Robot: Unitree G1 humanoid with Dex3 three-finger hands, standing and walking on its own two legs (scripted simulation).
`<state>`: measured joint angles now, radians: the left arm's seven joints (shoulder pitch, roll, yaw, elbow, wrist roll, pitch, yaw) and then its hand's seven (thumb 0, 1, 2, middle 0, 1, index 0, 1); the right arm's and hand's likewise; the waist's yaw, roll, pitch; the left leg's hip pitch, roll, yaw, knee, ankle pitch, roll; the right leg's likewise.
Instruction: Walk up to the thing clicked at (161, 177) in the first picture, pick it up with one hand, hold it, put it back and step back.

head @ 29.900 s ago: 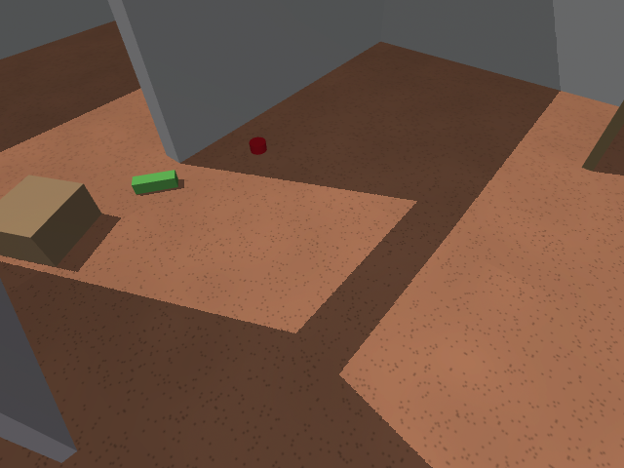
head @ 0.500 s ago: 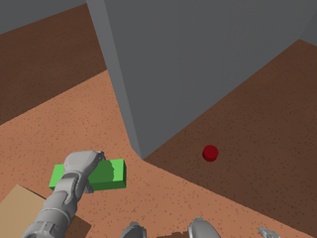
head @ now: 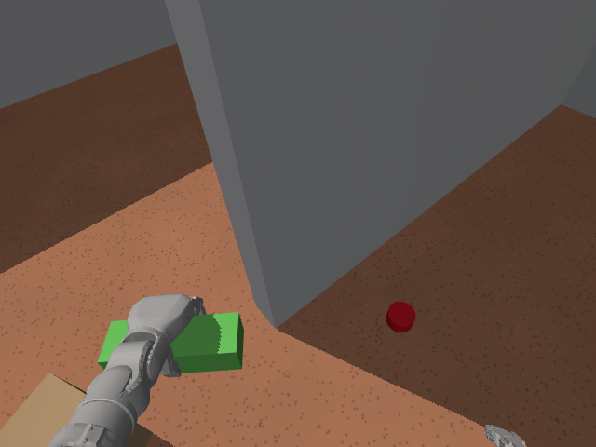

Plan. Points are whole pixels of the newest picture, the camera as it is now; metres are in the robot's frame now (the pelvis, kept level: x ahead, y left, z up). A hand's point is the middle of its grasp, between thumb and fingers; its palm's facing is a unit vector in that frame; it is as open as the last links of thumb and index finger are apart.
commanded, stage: hold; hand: left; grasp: from above
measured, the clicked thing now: (176, 345) +0.31 +0.22 -0.10
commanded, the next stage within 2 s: crouch in 1.72 s
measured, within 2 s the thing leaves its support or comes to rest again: neither
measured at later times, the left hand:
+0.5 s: hand (167, 336) +0.30 +0.22 -0.04, palm faces -0.48 -0.02 -0.88, open 9.8 cm
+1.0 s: hand (167, 336) +0.29 +0.21 -0.02, palm faces -0.47 -0.03 -0.88, open 9.9 cm
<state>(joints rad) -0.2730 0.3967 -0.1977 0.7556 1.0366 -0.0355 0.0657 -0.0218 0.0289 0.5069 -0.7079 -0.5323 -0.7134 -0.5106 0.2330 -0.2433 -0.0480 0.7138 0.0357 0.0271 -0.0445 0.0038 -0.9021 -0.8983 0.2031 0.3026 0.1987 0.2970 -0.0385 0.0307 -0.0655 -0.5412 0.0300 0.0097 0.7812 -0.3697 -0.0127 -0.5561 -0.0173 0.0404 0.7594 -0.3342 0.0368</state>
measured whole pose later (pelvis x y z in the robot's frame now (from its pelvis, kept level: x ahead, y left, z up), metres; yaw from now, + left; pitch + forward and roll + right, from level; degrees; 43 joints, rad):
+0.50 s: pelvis +0.01 +0.00 +0.01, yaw +0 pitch +4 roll +0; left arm -0.25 0.40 -0.20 0.68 1.03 -0.05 -0.01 -0.02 0.03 0.50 -0.71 -0.53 -0.72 -0.50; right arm 0.21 -0.25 -0.05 0.69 0.04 0.05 -0.05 0.00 -0.90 -0.90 0.20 0.30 0.20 0.30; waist -0.02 0.04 -0.04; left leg -0.42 0.03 0.02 0.67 -0.33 -0.01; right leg -0.44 -0.02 0.05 0.66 -0.30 0.03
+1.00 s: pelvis +0.00 -0.01 +0.02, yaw -1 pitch +2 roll +0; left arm -0.22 0.40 -0.21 0.61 1.01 -0.04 -0.05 -0.02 0.02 0.53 -0.69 -0.56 -0.70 -0.54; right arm 0.19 -0.25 -0.04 0.68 0.05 0.05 -0.06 0.01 -0.90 -0.90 0.20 0.30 0.20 0.30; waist 0.00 0.05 -0.02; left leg -0.33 0.03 0.02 0.58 -0.29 -0.02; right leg -0.37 -0.02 0.05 0.59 -0.26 0.03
